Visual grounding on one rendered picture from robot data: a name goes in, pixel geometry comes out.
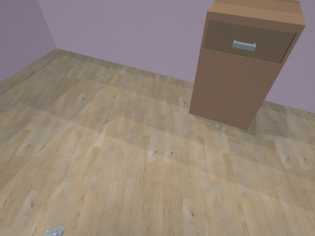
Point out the left robot hand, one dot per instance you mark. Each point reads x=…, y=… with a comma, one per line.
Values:
x=58, y=231

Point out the drawer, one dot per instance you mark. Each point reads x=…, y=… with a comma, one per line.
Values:
x=271, y=44

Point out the handle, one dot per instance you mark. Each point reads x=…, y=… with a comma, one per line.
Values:
x=243, y=45

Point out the cabinet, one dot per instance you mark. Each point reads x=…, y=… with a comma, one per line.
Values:
x=229, y=88

